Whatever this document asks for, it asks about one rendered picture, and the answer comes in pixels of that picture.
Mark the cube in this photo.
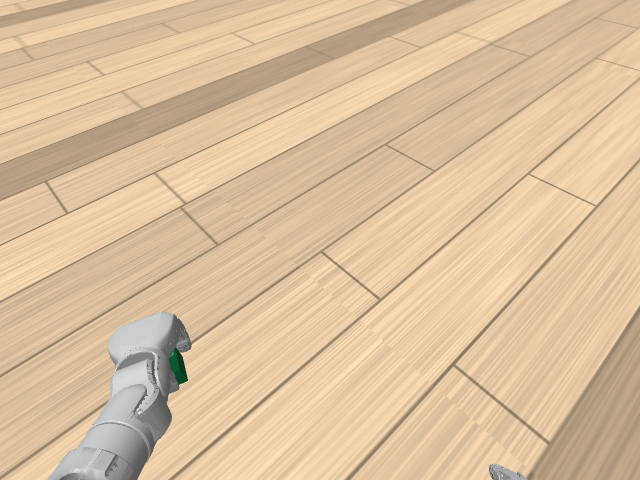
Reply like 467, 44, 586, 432
169, 347, 188, 385

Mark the right robot hand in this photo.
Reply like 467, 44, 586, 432
489, 464, 528, 480

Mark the left robot arm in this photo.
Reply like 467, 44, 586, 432
48, 347, 172, 480

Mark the left robot hand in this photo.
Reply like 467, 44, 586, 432
108, 312, 191, 394

